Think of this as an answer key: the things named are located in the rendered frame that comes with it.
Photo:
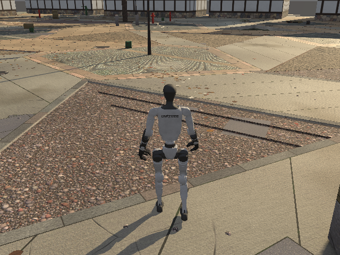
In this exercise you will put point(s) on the robot left shin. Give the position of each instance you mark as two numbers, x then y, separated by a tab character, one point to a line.
159	190

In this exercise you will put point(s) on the robot right hand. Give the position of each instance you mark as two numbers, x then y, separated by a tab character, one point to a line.
195	148

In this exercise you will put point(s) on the left robot forearm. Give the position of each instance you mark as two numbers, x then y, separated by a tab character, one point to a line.
144	141

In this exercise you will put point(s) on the robot torso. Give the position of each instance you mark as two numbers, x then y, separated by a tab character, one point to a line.
170	122

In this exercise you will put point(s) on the robot right upper arm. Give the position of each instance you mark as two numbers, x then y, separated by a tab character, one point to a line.
189	120

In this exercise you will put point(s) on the robot left hand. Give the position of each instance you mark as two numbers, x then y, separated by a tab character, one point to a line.
145	152

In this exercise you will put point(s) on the right robot forearm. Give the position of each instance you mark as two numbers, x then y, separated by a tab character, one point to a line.
194	138

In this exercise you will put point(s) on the robot left upper arm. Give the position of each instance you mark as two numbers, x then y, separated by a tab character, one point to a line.
150	121

